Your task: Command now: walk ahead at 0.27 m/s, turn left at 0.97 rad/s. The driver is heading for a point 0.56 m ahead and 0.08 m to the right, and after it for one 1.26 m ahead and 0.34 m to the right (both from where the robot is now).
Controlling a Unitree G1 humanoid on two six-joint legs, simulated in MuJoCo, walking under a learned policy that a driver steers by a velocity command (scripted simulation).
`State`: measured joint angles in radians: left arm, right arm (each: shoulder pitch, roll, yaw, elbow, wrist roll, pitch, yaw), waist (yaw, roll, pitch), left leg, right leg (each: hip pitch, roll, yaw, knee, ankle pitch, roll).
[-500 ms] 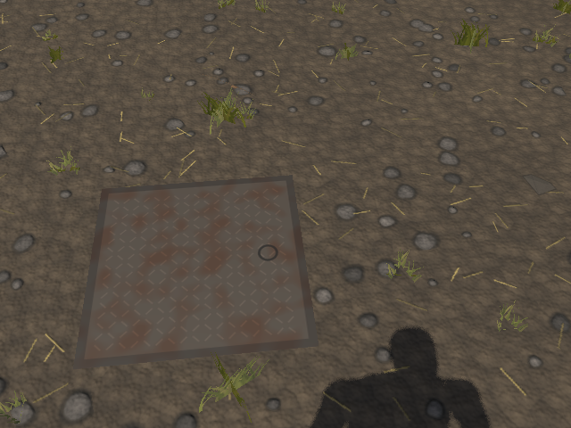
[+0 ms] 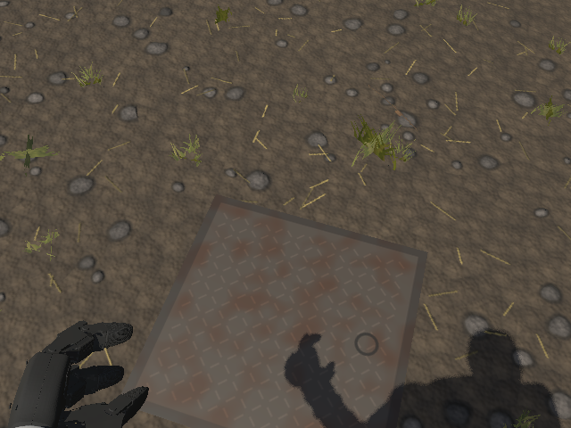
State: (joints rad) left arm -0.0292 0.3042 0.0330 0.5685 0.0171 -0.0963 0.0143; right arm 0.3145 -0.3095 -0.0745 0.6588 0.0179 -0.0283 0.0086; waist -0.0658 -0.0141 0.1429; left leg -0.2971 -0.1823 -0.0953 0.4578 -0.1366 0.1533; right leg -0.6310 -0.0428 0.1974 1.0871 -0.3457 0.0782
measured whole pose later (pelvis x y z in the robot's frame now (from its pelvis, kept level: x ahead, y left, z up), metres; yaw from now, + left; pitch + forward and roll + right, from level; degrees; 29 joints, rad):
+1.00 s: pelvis +0.44 -0.11 -0.05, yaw -10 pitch +1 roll +0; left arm 0.13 0.34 0.07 0.60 -0.01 -0.02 -0.06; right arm 0.36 -0.30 -0.04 0.77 0.00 -0.07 -0.01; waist -0.04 -0.03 0.09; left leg -0.03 0.10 0.08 1.08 -0.56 -0.09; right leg -0.63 0.05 -0.06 0.76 -0.18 -0.12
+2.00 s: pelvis +0.64 -0.12 +0.01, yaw -19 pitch +2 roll +0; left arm 0.15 0.26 0.05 0.71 0.01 0.03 0.05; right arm 0.24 -0.33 -0.09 0.62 0.03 0.06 0.00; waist 0.00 0.03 0.05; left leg -0.55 0.05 0.00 0.98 -0.32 -0.11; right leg -0.15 -0.02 -0.11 0.42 -0.30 -0.02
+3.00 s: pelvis +0.70 -0.13 +0.01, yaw -35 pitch +3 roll +3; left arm 0.20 0.34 0.09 0.61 -0.03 0.05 0.05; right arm 0.03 -0.31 -0.09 0.67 0.00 0.00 -0.02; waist 0.01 0.02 0.07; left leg -0.51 -0.07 -0.15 0.84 -0.31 -0.11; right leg -0.26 0.09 0.24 0.47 -0.23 -0.06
